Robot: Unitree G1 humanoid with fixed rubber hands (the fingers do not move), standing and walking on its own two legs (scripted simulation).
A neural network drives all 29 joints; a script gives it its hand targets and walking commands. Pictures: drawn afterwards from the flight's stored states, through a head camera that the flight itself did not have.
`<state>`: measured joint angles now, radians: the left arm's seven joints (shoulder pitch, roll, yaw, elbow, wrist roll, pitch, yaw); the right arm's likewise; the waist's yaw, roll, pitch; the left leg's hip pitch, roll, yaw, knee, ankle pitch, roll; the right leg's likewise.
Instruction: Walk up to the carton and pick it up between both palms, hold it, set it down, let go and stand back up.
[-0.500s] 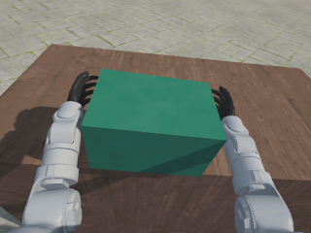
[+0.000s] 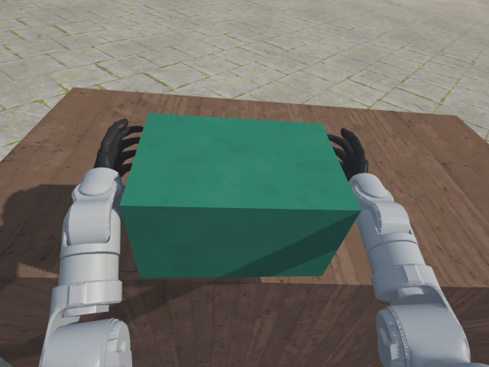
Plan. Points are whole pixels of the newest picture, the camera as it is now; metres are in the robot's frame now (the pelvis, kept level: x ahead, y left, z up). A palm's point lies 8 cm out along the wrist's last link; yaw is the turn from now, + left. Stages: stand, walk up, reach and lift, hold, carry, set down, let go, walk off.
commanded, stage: reach and lift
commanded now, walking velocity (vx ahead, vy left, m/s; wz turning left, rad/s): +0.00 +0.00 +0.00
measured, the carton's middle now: (236, 196) +0.34 +0.01 +0.14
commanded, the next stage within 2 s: hold in 0.76 s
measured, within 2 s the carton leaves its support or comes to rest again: neither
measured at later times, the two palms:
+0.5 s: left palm (106, 156) +0.35 +0.21 +0.20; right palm (356, 166) +0.36 -0.18 +0.20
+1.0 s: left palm (106, 150) +0.34 +0.20 +0.22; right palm (366, 158) +0.36 -0.19 +0.22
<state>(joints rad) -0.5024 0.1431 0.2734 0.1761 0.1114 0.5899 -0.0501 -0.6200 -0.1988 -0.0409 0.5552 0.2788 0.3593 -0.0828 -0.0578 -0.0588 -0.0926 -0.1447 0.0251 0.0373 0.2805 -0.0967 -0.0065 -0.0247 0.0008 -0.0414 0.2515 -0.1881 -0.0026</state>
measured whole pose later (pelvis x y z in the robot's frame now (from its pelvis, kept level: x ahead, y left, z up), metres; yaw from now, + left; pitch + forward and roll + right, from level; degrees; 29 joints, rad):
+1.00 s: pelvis +0.00 +0.00 +0.00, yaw +0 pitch -2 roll +0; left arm -0.53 0.15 0.29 0.00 0.11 0.76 -0.05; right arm -0.67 -0.23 -0.04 0.45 0.34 0.47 -0.11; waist -0.07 -0.04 -0.11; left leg -0.16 0.03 0.03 0.29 -0.10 -0.01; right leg -0.03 0.01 -0.04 0.26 -0.19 -0.01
